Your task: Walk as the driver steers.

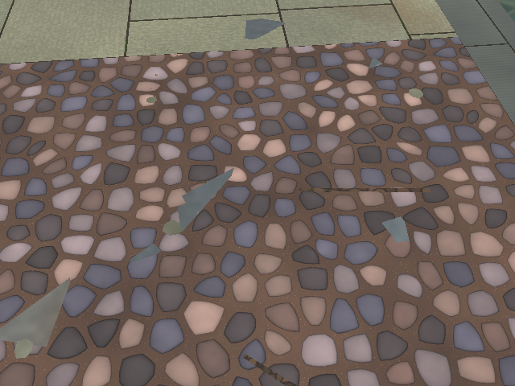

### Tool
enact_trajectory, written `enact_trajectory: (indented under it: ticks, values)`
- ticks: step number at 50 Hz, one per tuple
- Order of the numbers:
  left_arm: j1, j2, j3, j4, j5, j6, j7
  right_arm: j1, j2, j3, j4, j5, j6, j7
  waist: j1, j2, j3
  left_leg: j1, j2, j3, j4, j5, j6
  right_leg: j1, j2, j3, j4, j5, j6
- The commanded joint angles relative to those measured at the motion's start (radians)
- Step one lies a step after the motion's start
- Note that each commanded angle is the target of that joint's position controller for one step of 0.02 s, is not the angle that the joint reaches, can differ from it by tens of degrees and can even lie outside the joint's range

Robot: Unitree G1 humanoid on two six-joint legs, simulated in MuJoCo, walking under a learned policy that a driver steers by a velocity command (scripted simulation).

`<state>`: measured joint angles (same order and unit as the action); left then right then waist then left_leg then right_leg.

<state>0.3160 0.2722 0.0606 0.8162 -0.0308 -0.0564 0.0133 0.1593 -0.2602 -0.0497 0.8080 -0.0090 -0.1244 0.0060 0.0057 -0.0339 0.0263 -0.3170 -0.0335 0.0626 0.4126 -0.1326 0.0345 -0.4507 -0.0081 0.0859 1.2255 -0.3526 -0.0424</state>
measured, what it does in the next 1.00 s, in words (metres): walks ahead: right foot, then left foot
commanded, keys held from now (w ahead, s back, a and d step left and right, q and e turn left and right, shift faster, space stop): w+e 0.08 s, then w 0.30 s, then w+q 0.62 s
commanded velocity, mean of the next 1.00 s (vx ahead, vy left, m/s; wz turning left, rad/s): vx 0.50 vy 0.00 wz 0.05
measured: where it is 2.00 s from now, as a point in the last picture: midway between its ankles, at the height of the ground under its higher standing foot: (245, 204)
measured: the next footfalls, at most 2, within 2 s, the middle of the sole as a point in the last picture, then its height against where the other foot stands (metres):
right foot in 0.36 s outside the picture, level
left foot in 0.94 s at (258, 314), level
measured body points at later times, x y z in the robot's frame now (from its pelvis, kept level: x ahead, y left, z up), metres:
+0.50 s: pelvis +0.26 -0.09 +0.00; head +0.29 -0.10 +0.45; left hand +0.44 +0.15 -0.10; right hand +0.28 -0.37 -0.14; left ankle +0.19 +0.09 -0.64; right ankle +0.30 -0.18 -0.74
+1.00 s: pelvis +0.54 -0.05 -0.02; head +0.58 -0.04 +0.43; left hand +0.56 +0.23 -0.15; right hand +0.75 -0.29 -0.12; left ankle +0.62 +0.02 -0.74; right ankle +0.36 -0.20 -0.64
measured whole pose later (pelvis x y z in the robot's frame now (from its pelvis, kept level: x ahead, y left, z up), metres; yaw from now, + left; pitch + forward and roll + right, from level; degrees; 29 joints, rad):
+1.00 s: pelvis +0.54 -0.05 -0.02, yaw +8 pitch +2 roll -1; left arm 0.29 0.27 0.06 0.84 -0.02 -0.09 0.01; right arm 0.11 -0.27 -0.07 0.73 0.02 -0.05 0.05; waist 0.01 0.00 0.06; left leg -0.50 -0.07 0.05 0.65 -0.20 0.13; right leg -0.21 -0.04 -0.05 1.14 -0.47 0.02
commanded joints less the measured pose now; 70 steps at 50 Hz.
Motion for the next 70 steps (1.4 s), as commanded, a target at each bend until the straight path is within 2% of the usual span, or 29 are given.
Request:
enact_trajectory:
  ticks: [1,9,14,16,18,19,20,21,22,23,24,26,32,36,41,44,46,47,48,49,50,51,52,53,56,61,66,68,70]
  values:
    - [0.027,0.030,0.012,-0.084,-0.004,0.005,-0.006,0.031,-0.083,-0.023,-0.022,0.000,-0.014,0.004,-0.001,0.109,-0.042,0.160,0.284,-0.255,-0.260,0.036,0.171,-0.182,-0.122,0.029,-0.007,0.061,0.003]
    - [-0.181,0.011,-0.009,-0.179,0.014,-0.008,-0.031,0.096,-0.157,-0.040,0.031,0.015,-0.004,0.006,-0.043,0.066,0.011,0.189,0.259,-0.025,-0.287,0.194,0.169,-0.219,-0.109,-0.026,-0.418,0.359,0.007]
    - [-0.324,0.031,-0.014,-0.246,0.008,-0.015,-0.056,0.183,-0.200,-0.044,0.077,0.040,0.026,0.008,-0.079,0.093,0.049,0.308,0.313,-0.029,-0.238,0.169,0.144,-0.192,-0.076,-0.096,-0.596,0.267,-0.019]
    - [-0.286,0.061,-0.001,-0.249,0.013,-0.018,-0.059,0.177,-0.216,-0.046,0.086,0.046,0.042,0.004,-0.035,0.119,0.020,0.352,0.326,-0.018,-0.148,0.344,0.123,-0.101,-0.037,-0.130,-0.652,0.191,-0.051]
    - [-0.010,0.149,0.050,-0.166,0.020,-0.017,-0.048,0.173,-0.188,-0.030,0.086,0.037,0.051,-0.003,0.106,0.099,-0.150,0.239,0.246,0.068,0.199,0.554,0.065,0.320,0.023,-0.159,-0.699,0.255,-0.102]
    - [0.176,0.251,0.079,-0.138,0.023,-0.009,-0.027,0.176,-0.127,-0.004,0.049,0.000,0.043,-0.004,0.161,-0.075,-0.294,-0.018,0.181,0.101,0.568,0.191,0.016,0.632,-0.207,0.139,-0.683,0.323,-0.174]
    - [0.167,0.300,0.075,-0.139,0.031,-0.011,-0.031,0.285,-0.026,0.027,0.044,0.016,0.017,0.010,0.072,-0.273,-0.420,-0.349,0.019,-0.040,0.856,-0.450,-0.016,0.847,-0.411,0.617,-0.856,0.144,-0.327]
    - [0.157,0.192,0.052,-0.144,0.032,-0.020,-0.036,0.199,-0.145,-0.004,0.055,0.056,0.002,0.015,0.119,-0.113,-0.353,-0.444,0.064,-0.157,0.948,-0.430,0.001,0.778,-0.395,0.586,-0.906,0.110,-0.282]
    - [0.090,0.156,0.038,-0.144,0.031,-0.027,-0.037,0.122,-0.159,-0.012,0.024,0.073,-0.002,0.016,0.098,-0.090,-0.215,-0.483,0.104,-0.147,0.932,-0.332,0.015,0.646,-0.362,0.407,-0.911,0.193,-0.238]
    - [0.012,0.121,0.027,-0.149,0.028,-0.031,-0.040,0.097,-0.142,-0.010,0.026,0.058,0.005,0.009,0.057,-0.020,-0.156,-0.435,0.151,-0.140,0.874,-0.242,0.011,0.513,-0.316,0.284,-0.932,0.277,-0.209]
    - [-0.042,0.086,0.020,-0.152,0.029,-0.036,-0.044,0.096,-0.134,-0.016,0.031,0.043,0.017,0.005,0.025,-0.029,-0.107,-0.391,0.175,-0.146,0.816,-0.182,0.004,0.416,-0.274,0.187,-0.969,0.311,-0.189]
    - [-0.073,0.064,0.020,-0.136,0.038,-0.057,-0.044,0.150,-0.100,-0.017,0.050,0.044,0.050,0.005,-0.019,-0.052,-0.089,-0.299,0.186,-0.158,0.786,-0.105,-0.007,0.320,-0.244,0.089,-1.037,0.350,-0.177]
    - [-0.030,0.084,0.032,-0.070,0.050,-0.071,-0.014,0.056,-0.063,-0.022,0.013,0.036,0.070,0.003,-0.012,-0.021,0.002,-0.425,0.146,-0.203,0.570,0.128,-0.029,0.347,-0.228,-0.117,-1.096,0.463,-0.149]
    - [-0.005,0.113,0.039,-0.041,0.042,-0.064,0.002,-0.071,-0.036,-0.008,-0.034,0.025,0.065,0.027,0.036,-0.009,0.050,-0.413,0.134,-0.120,0.359,0.251,-0.016,0.389,-0.233,-0.208,-1.114,0.448,-0.122]
    - [0.050,0.137,0.049,0.002,0.024,-0.031,0.010,-0.185,-0.029,-0.001,-0.117,0.029,0.062,0.061,0.068,-0.007,0.082,-0.467,0.117,-0.037,0.250,0.121,0.030,0.561,-0.286,-0.260,-1.023,0.588,-0.105]
    - [0.012,0.181,0.058,-0.008,0.018,-0.009,0.021,-0.113,-0.070,-0.023,-0.137,0.035,0.067,0.070,0.001,-0.064,-0.004,-0.280,0.025,0.059,0.246,-0.029,0.087,0.583,-0.282,-0.301,-0.834,1.058,-0.070]
    - [-0.025,0.199,0.058,-0.019,0.011,0.002,0.027,0.148,-0.166,-0.075,-0.084,0.039,0.071,0.054,-0.148,-0.052,-0.149,0.103,-0.053,0.061,0.157,0.004,0.154,0.462,-0.227,-0.328,-0.467,1.105,-0.023]
    - [-0.004,0.151,0.040,-0.042,0.033,-0.011,0.026,0.272,-0.263,-0.106,-0.062,0.034,0.081,0.028,-0.178,0.098,-0.236,0.401,0.113,-0.210,0.130,0.039,0.217,0.190,-0.165,-0.322,-0.138,0.644,0.024]
    - [0.077,0.016,-0.003,-0.093,0.040,-0.048,0.007,0.216,-0.333,-0.111,-0.096,0.031,0.071,0.027,-0.053,0.309,-0.359,0.706,0.363,-0.837,-0.022,-0.086,0.441,-0.226,0.075,-0.150,0.228,-0.215,0.085]
    - [-0.037,0.111,0.012,-0.112,0.005,-0.093,-0.012,0.254,-0.247,-0.087,-0.098,0.022,0.066,0.030,-0.135,0.177,-0.408,0.726,0.366,-0.884,-0.123,-0.146,0.412,-0.334,0.033,0.045,0.269,-0.192,0.052]
    - [-0.107,0.127,0.015,-0.137,-0.022,-0.107,-0.017,0.219,-0.188,-0.074,-0.097,0.021,0.058,0.029,-0.124,0.132,-0.267,0.617,0.332,-0.716,-0.117,-0.100,0.359,-0.379,-0.015,0.033,0.214,-0.115,0.025]
    - [-0.118,0.115,0.012,-0.135,-0.004,-0.110,-0.010,0.146,-0.154,-0.063,-0.109,0.029,0.051,0.031,-0.066,0.020,-0.161,0.441,0.282,-0.584,-0.117,0.010,0.314,-0.338,-0.064,0.022,0.104,-0.043,0.020]
    - [-0.122,0.128,0.022,-0.126,0.026,-0.101,-0.001,0.084,-0.114,-0.052,-0.124,0.029,0.050,0.029,-0.030,0.014,-0.120,0.316,0.240,-0.491,-0.127,0.107,0.286,-0.268,-0.096,0.013,0.014,-0.006,0.027]
    - [-0.100,0.130,0.028,-0.125,0.035,-0.086,-0.001,0.056,-0.105,-0.046,-0.143,0.019,0.050,0.024,0.000,0.032,-0.098,0.230,0.214,-0.450,-0.151,0.162,0.281,-0.206,-0.111,0.014,-0.023,0.021,0.035]
    - [-0.098,0.095,0.023,-0.142,0.048,-0.055,0.001,0.072,-0.142,-0.056,-0.147,0.021,0.045,0.010,0.019,0.044,-0.072,0.112,0.182,-0.376,-0.183,0.300,0.285,-0.169,-0.107,-0.019,-0.152,0.079,0.080]
    - [-0.288,0.049,0.001,-0.195,0.045,-0.054,-0.004,0.142,-0.168,-0.063,-0.132,0.034,0.061,-0.015,-0.050,0.104,-0.045,0.054,0.096,-0.293,-0.151,0.221,0.205,-0.117,-0.034,-0.048,-0.535,0.380,0.107]
    - [-0.376,0.078,0.004,-0.220,0.030,-0.077,-0.036,0.223,-0.149,-0.052,-0.096,0.033,0.068,-0.018,-0.099,0.133,-0.038,0.184,0.168,-0.379,-0.082,0.121,0.183,-0.092,-0.010,-0.040,-0.704,0.426,0.068]
    - [-0.358,0.100,0.014,-0.223,0.029,-0.086,-0.042,0.220,-0.158,-0.054,-0.092,0.027,0.071,-0.019,-0.080,0.155,-0.033,0.246,0.202,-0.425,-0.040,0.165,0.170,-0.076,-0.007,-0.043,-0.733,0.339,0.034]
    - [-0.228,0.131,0.033,-0.192,0.034,-0.094,-0.036,0.186,-0.150,-0.051,-0.101,0.025,0.074,-0.018,-0.003,0.166,-0.080,0.258,0.164,-0.406,0.080,0.371,0.139,0.099,0.019,-0.077,-0.794,0.317,-0.018]
Keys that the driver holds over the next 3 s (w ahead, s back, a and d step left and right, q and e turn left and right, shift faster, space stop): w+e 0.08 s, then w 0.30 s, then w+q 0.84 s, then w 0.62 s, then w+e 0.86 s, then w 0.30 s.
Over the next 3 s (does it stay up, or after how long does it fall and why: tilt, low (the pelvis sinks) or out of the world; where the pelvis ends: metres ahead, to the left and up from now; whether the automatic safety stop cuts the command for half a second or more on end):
stays up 1.62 0.18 -0.01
